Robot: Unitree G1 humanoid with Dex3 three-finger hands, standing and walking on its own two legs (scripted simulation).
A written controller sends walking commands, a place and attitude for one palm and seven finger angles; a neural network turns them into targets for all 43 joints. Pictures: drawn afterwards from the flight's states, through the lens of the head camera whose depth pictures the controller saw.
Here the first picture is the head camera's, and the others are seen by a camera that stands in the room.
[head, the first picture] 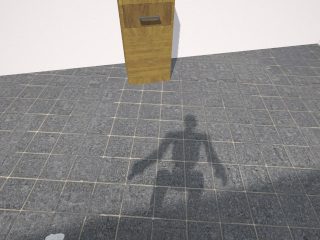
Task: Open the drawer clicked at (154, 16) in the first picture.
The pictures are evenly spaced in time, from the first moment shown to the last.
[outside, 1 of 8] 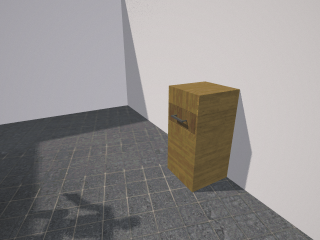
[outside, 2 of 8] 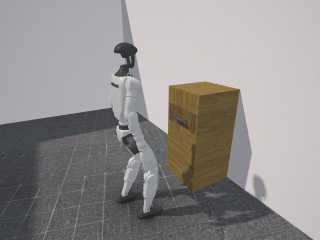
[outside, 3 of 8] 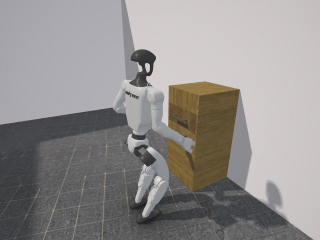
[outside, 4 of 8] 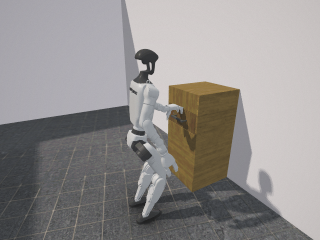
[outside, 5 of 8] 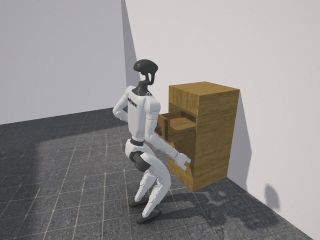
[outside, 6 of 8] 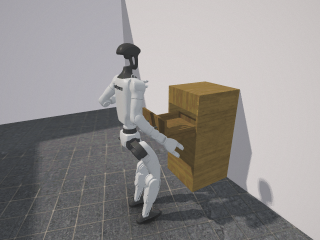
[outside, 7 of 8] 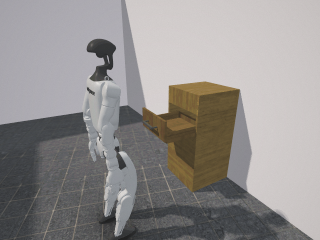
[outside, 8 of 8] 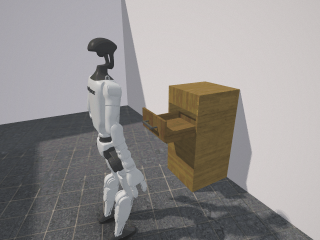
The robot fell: no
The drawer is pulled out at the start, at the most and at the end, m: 0.00 0.30 0.29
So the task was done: yes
